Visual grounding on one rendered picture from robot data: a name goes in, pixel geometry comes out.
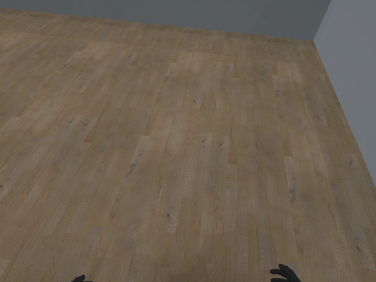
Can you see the robot right hand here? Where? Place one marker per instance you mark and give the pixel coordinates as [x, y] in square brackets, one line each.
[286, 272]

